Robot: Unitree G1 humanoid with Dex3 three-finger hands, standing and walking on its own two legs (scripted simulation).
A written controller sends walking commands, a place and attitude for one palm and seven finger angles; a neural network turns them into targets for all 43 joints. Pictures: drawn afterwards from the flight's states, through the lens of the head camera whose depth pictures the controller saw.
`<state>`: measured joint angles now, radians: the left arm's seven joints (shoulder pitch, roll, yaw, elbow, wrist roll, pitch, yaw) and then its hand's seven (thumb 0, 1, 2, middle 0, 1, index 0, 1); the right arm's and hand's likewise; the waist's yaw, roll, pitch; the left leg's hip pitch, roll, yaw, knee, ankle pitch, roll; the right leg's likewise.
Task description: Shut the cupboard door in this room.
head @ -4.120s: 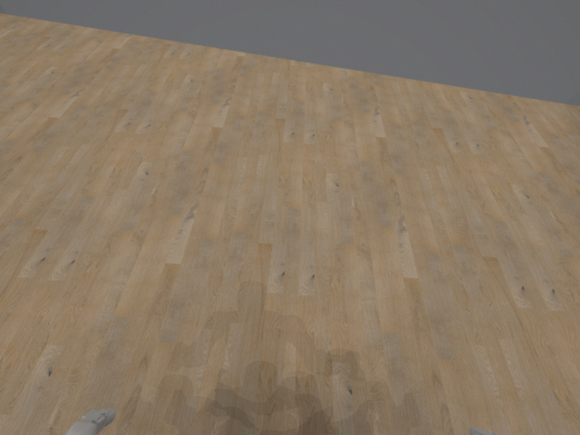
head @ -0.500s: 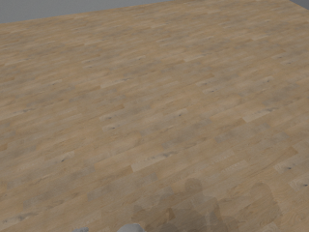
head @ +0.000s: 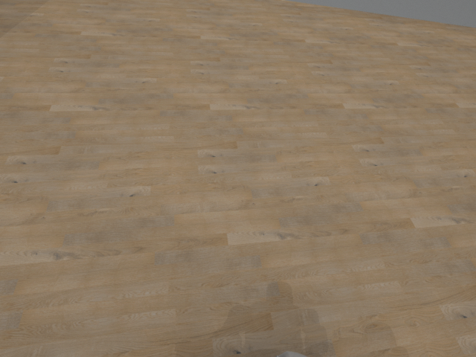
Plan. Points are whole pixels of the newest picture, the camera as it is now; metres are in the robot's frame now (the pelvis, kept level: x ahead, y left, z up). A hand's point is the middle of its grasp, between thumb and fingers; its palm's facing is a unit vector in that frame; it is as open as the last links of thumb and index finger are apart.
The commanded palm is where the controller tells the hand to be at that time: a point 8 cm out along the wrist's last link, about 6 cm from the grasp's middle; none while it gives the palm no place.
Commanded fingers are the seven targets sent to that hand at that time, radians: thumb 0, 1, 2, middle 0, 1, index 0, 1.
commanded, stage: turn or walk to find it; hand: left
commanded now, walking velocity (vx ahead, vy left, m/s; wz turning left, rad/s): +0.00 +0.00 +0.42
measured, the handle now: out of the picture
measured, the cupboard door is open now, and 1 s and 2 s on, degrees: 75 75 75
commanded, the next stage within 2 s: none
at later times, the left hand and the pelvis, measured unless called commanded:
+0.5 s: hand out of the picture +0.03 +0.16 -0.14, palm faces +0.21 -0.94 -0.28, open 7.4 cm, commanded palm none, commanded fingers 0.00 0.90 0.90 -0.20 -0.30 -0.20 -0.30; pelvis -0.04 -0.05 +0.00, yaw +12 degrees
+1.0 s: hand out of the picture -0.17 +0.18 -0.19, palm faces +0.49 -0.84 -0.23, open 7.4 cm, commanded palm none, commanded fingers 0.00 0.90 0.90 -0.20 -0.30 -0.20 -0.30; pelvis -0.08 -0.01 -0.01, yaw +25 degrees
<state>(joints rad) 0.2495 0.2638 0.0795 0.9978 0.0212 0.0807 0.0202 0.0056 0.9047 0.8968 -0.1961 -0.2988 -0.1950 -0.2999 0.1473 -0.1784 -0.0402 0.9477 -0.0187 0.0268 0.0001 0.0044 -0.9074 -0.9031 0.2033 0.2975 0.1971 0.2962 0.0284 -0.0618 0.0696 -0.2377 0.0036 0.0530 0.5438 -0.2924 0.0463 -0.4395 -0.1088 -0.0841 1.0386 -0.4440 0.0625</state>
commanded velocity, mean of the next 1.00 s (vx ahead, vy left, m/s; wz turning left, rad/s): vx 0.00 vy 0.00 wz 0.42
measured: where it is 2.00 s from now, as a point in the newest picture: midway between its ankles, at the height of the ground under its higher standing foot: outside the picture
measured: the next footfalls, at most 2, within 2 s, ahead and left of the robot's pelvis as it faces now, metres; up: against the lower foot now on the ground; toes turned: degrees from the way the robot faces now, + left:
right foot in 0.40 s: +0.01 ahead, -0.13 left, +0.00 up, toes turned +7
left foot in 0.92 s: -0.09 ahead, +0.09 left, +0.00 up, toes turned +29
